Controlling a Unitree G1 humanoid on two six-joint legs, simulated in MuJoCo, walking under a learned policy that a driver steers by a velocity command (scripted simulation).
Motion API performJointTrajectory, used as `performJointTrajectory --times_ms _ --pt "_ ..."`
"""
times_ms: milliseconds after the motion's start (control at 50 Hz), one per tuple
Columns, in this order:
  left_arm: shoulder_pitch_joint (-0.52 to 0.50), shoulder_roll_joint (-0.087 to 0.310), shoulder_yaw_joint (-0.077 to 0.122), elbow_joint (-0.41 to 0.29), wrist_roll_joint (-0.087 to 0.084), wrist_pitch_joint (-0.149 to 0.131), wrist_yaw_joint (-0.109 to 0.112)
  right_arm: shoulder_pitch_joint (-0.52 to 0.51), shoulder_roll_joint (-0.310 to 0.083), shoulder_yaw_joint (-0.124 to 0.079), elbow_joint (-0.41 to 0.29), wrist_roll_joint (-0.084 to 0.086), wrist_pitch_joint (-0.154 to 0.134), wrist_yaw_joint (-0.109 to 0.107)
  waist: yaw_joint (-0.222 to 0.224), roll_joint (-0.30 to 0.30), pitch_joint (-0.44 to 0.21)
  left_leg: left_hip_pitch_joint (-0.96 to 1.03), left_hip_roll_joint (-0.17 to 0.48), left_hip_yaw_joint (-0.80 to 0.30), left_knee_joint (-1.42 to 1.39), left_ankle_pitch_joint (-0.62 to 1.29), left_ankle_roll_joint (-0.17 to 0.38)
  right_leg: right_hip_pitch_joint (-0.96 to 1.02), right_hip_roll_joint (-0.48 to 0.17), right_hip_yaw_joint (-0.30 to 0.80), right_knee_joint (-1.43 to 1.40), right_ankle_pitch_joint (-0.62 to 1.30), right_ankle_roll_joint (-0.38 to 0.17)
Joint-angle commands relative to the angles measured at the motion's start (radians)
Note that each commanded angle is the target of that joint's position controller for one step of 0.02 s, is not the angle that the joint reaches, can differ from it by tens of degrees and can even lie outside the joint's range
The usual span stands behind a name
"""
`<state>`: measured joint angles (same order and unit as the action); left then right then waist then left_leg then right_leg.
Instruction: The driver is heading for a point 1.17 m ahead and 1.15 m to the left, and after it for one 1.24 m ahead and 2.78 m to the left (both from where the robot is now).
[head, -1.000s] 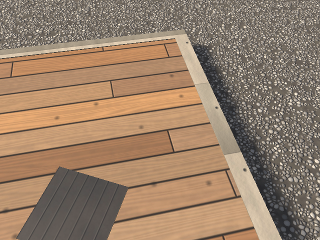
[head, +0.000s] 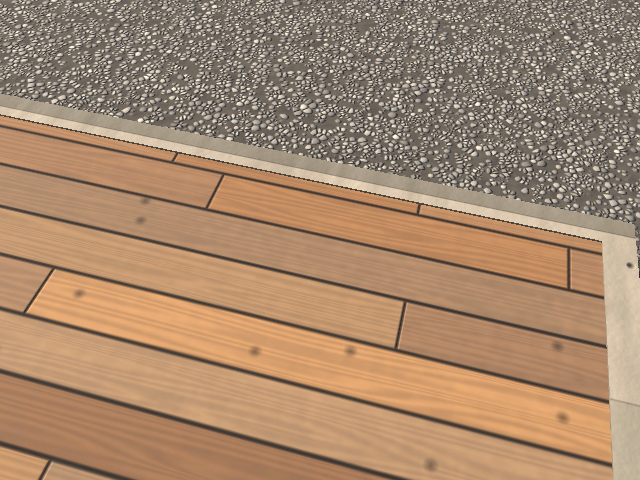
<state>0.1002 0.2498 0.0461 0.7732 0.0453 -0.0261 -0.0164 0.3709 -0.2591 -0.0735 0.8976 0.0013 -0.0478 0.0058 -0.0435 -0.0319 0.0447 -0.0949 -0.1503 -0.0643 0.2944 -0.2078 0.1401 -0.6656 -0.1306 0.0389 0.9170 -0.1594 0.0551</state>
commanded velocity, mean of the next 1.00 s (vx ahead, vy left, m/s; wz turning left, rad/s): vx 0.50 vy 0.00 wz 0.57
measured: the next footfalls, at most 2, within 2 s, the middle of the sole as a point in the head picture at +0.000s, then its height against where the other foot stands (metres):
right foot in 0.22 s outside the picture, level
left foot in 0.76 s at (226, 467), level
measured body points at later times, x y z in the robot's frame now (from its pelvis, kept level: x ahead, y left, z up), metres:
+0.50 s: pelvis +0.27 -0.04 +0.00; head +0.30 -0.04 +0.45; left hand +0.24 +0.24 -0.11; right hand +0.48 -0.26 -0.12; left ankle +0.28 +0.10 -0.66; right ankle +0.28 -0.13 -0.74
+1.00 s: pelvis +0.49 +0.12 +0.00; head +0.51 +0.15 +0.45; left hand +0.46 +0.41 -0.12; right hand +0.70 -0.08 -0.12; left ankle +0.46 +0.15 -0.74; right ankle +0.62 +0.00 -0.67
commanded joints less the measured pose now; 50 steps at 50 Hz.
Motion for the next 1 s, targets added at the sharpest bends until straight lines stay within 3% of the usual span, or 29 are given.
performJointTrajectory --times_ms 20,120,160,200,220,240,260,280,300,320,340,380,440,560,640,680,700,740,760,780,800,820,840,860,900,920,1000 --pt "-0.086 0.066 0.008 -0.088 -0.004 -0.005 -0.004 0.067 -0.149 -0.032 -0.05 -0.001 -0.011 -0.004 -0.018 0.089 -0.008 0.031 0.243 -0.218 -0.068 0.398 0.095 -0.036 0.048 -0.043 -0.104 0.105 0.006" --pt "-0.21 0.075 -0.006 -0.152 -0.015 -0.023 -0.01 0.121 -0.164 -0.033 -0.057 -0.014 -0.007 -0.017 -0.056 0.105 -0.002 0.136 0.271 -0.277 0.006 0.491 0.088 -0.019 0.098 -0.036 -0.27 0.113 -0.023" --pt "-0.164 0.098 -0.002 -0.154 -0.019 -0.033 -0.008 0.084 -0.183 -0.038 -0.073 -0.018 -0.008 -0.025 -0.019 0.117 -0.007 0.122 0.282 -0.303 0.046 0.531 0.058 0.095 0.116 -0.02 -0.347 0.077 -0.047" --pt "0.023 0.143 0.016 -0.103 -0.022 -0.044 0.009 0.018 -0.204 -0.042 -0.094 -0.018 -0.016 -0.018 0.068 0.112 -0.082 0.047 0.246 -0.29 0.202 0.692 0.011 0.382 0.167 -0.038 -0.406 0.009 -0.082" --pt "0.165 0.173 0.028 -0.072 -0.016 -0.057 0.022 -0.001 -0.196 -0.039 -0.099 -0.009 -0.023 -0.008 0.145 0.061 -0.162 -0.03 0.183 -0.243 0.397 0.641 -0.013 0.591 0.123 -0.01 -0.464 0.036 -0.111" --pt "0.325 0.247 0.044 -0.07 0.01 -0.06 0.042 0.015 -0.109 -0.015 -0.134 0.001 -0.031 0.0 0.19 -0.052 -0.323 -0.163 0.12 -0.169 0.683 0.302 -0.031 0.825 -0.126 0.235 -0.487 -0.184 -0.156" --pt "0.272 0.317 0.059 -0.08 0.021 -0.048 0.039 0.144 -0.052 -0.004 -0.162 0.025 -0.024 -0.003 0.084 -0.291 -0.374 -0.456 -0.021 -0.074 0.902 -0.37 -0.055 0.956 -0.339 0.707 -0.625 -0.219 -0.262" --pt "0.206 0.225 0.048 -0.091 0.0 -0.035 0.032 0.125 -0.133 -0.011 -0.126 -0.015 -0.006 -0.012 0.061 -0.127 -0.255 -0.532 0.082 -0.074 0.992 -0.294 -0.047 0.831 -0.31 0.714 -0.634 -0.334 -0.268" --pt "0.144 0.136 0.026 -0.1 -0.01 -0.033 0.028 0.057 -0.138 -0.014 -0.125 -0.023 0.001 -0.003 0.056 -0.021 -0.128 -0.525 0.119 -0.058 0.972 -0.196 -0.054 0.693 -0.259 0.536 -0.652 -0.309 -0.247" --pt "0.12 0.1 0.016 -0.093 -0.009 -0.036 0.025 0.017 -0.121 -0.011 -0.13 -0.024 0.006 0.005 0.048 0.015 -0.066 -0.503 0.149 -0.046 0.93 -0.146 -0.063 0.603 -0.205 0.388 -0.676 -0.185 -0.225" --pt "0.128 0.096 0.013 -0.081 -0.01 -0.041 0.026 0.001 -0.111 -0.01 -0.134 -0.032 0.015 0.015 0.041 -0.027 -0.046 -0.483 0.172 -0.037 0.899 -0.129 -0.071 0.557 -0.166 0.284 -0.693 -0.09 -0.206" --pt "0.159 0.102 0.015 -0.054 -0.02 -0.061 0.022 -0.003 -0.098 -0.007 -0.143 -0.037 0.036 0.032 0.029 -0.077 -0.042 -0.459 0.186 -0.016 0.888 -0.106 -0.083 0.518 -0.134 0.161 -0.718 0.066 -0.197" --pt "0.195 0.115 0.023 -0.032 -0.03 -0.081 0.013 -0.084 -0.084 -0.001 -0.181 -0.037 0.048 0.047 0.031 -0.065 -0.036 -0.542 0.207 -0.006 0.868 -0.037 -0.093 0.547 -0.142 0.058 -0.752 0.174 -0.213" --pt "0.246 0.125 0.028 0.003 -0.026 -0.075 0.012 -0.283 -0.049 0.021 -0.251 -0.033 0.041 0.068 0.067 -0.054 0.01 -0.588 0.219 0.061 0.595 0.158 -0.108 0.588 -0.102 -0.137 -0.765 0.261 -0.196" --pt "0.293 0.158 0.038 0.027 -0.027 -0.066 0.021 -0.392 -0.045 0.03 -0.295 -0.039 0.038 0.082 0.095 -0.054 0.038 -0.527 0.21 0.135 0.409 0.138 -0.073 0.651 -0.133 -0.198 -0.745 0.313 -0.177" --pt "0.315 0.176 0.041 0.042 -0.026 -0.052 0.027 -0.405 -0.056 0.026 -0.307 -0.045 0.039 0.079 0.095 -0.057 0.035 -0.494 0.182 0.169 0.355 0.058 -0.043 0.712 -0.148 -0.229 -0.684 0.449 -0.164" --pt "0.318 0.191 0.044 0.047 -0.025 -0.044 0.03 -0.389 -0.062 0.022 -0.306 -0.049 0.04 0.073 0.083 -0.066 0.017 -0.448 0.15 0.19 0.335 0.001 -0.024 0.735 -0.151 -0.25 -0.618 0.61 -0.157" --pt "0.319 0.22 0.047 0.051 -0.026 -0.026 0.035 -0.239 -0.093 0.003 -0.269 -0.055 0.031 0.058 0.013 -0.07 -0.086 -0.259 0.066 0.21 0.282 -0.079 0.026 0.743 -0.148 -0.283 -0.347 0.842 -0.148" --pt "0.306 0.217 0.044 0.038 -0.027 -0.02 0.034 -0.063 -0.124 -0.017 -0.211 -0.064 0.023 0.044 -0.066 -0.019 -0.188 -0.022 0.05 0.177 0.211 -0.04 0.059 0.63 -0.124 -0.306 -0.105 0.726 -0.121" --pt "0.327 0.142 0.023 -0.022 -0.039 -0.024 0.023 0.04 -0.237 -0.05 -0.2 -0.068 0.024 0.027 -0.087 0.15 -0.317 0.303 0.304 -0.19 0.17 -0.227 0.147 0.29 -0.057 -0.31 0.228 0.264 -0.071" --pt "0.272 0.12 0.022 -0.091 -0.026 -0.03 0.011 0.017 -0.313 -0.068 -0.223 -0.029 0.032 0.02 -0.049 0.263 -0.378 0.43 0.502 -0.688 0.026 -0.101 0.251 -0.01 0.132 -0.169 0.489 -0.397 -0.023" --pt "0.155 0.16 0.028 -0.113 -0.018 -0.032 0.009 0.034 -0.284 -0.064 -0.214 -0.016 0.04 0.011 -0.087 0.113 -0.282 0.394 0.47 -0.571 0.013 0.045 0.234 -0.117 0.083 -0.034 0.508 -0.318 -0.032" --pt "0.15 0.131 0.015 -0.113 -0.031 -0.043 0.007 -0.004 -0.235 -0.052 -0.195 -0.011 0.038 0.002 -0.045 0.084 -0.164 0.264 0.446 -0.429 0.017 0.17 0.213 -0.109 0.041 -0.031 0.442 -0.231 -0.04" --pt "0.183 0.123 0.012 -0.089 -0.03 -0.045 0.008 -0.048 -0.177 -0.034 -0.191 -0.012 0.031 -0.001 0.009 0.04 -0.097 0.137 0.391 -0.327 0.004 0.282 0.163 -0.039 0.007 -0.031 0.334 -0.196 -0.045" --pt "0.247 0.119 0.011 -0.06 -0.001 -0.012 0.004 -0.115 -0.122 -0.011 -0.199 -0.007 0.013 -0.002 0.077 0.059 -0.081 -0.011 0.318 -0.216 -0.031 0.374 0.122 0.096 -0.012 -0.027 0.245 -0.183 -0.035" --pt "0.258 0.115 0.011 -0.054 0.004 0.001 -0.001 -0.108 -0.116 -0.007 -0.194 -0.006 0.001 0.001 0.082 0.067 -0.089 -0.037 0.305 -0.197 -0.047 0.41 0.124 0.123 -0.005 -0.039 0.229 -0.172 -0.029" --pt "0.161 0.091 0.008 -0.071 -0.002 0.014 -0.013 -0.025 -0.137 -0.009 -0.143 -0.004 -0.02 0.006 0.056 0.069 -0.031 -0.045 0.281 -0.154 -0.128 0.365 0.107 0.047 -0.006 -0.056 0.087 -0.023 -0.019"
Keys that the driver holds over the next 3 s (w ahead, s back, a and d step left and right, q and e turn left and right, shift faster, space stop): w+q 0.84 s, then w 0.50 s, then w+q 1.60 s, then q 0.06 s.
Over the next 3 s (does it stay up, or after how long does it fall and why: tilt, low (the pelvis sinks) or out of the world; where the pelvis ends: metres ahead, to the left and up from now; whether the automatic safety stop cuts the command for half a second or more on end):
stays up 1.13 0.94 -0.03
